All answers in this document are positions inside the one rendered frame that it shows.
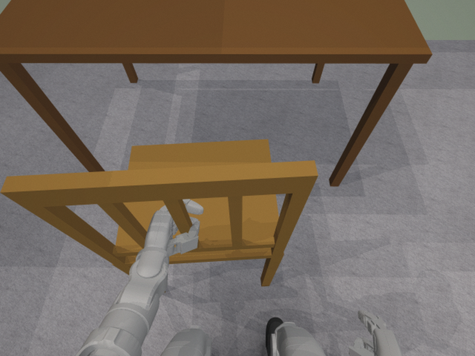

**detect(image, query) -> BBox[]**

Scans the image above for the right robot hand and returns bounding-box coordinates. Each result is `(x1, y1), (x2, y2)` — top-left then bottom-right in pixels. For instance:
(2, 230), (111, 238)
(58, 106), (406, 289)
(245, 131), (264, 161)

(349, 310), (403, 356)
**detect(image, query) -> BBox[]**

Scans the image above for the table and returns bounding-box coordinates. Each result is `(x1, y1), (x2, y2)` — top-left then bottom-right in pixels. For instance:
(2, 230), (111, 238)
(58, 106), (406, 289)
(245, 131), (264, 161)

(0, 0), (433, 186)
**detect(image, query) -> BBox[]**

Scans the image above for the left robot forearm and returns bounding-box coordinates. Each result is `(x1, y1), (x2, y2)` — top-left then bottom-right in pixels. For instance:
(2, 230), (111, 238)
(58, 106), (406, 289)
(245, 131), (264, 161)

(75, 247), (169, 356)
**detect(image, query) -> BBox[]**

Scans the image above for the robot thigh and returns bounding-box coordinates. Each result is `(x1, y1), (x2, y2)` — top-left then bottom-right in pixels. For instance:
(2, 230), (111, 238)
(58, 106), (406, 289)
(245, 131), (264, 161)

(270, 326), (326, 356)
(160, 329), (212, 356)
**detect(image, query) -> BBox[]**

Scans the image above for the robot right thigh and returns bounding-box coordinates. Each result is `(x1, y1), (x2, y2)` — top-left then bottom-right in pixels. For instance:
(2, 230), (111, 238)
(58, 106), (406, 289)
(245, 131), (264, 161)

(270, 326), (326, 356)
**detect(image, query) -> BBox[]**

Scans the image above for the robot left thigh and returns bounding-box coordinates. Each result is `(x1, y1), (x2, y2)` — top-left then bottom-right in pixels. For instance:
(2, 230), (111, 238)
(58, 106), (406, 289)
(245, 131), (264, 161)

(160, 329), (212, 356)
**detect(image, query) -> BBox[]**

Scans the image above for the chair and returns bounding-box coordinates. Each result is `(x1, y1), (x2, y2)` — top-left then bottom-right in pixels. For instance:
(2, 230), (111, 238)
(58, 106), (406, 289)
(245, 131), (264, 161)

(0, 139), (318, 286)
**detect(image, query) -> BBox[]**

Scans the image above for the left robot hand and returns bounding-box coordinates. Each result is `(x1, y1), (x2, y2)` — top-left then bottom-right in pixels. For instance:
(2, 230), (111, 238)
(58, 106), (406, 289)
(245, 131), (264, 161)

(144, 199), (203, 256)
